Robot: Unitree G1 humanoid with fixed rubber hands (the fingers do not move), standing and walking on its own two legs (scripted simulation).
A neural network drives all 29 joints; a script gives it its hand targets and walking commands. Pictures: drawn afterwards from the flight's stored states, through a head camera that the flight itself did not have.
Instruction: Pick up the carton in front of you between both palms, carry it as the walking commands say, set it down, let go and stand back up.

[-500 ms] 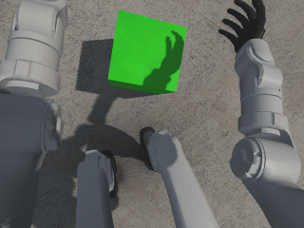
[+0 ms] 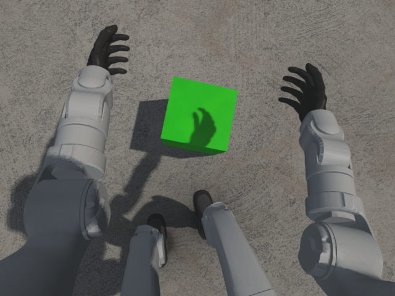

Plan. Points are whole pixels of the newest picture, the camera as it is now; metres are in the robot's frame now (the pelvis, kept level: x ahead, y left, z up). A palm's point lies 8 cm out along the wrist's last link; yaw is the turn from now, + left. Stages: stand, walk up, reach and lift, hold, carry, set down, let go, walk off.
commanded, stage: let go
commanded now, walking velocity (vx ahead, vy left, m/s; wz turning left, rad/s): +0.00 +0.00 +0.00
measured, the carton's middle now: (196, 121) +0.49 -0.13 -0.54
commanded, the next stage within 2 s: stand in 1.34 s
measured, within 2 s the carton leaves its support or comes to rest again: neither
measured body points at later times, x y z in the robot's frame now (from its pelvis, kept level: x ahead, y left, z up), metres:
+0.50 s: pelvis +0.07 -0.02 +0.09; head +0.22 -0.02 +0.52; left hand +0.39 +0.13 -0.01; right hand +0.27 -0.27 +0.01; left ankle +0.04 +0.11 -0.63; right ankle +0.09 -0.10 -0.63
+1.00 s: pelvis +0.09 +0.04 +0.11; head +0.11 +0.04 +0.56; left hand +0.27 +0.27 +0.04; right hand +0.25 -0.20 +0.04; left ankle +0.04 +0.11 -0.63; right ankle +0.09 -0.10 -0.63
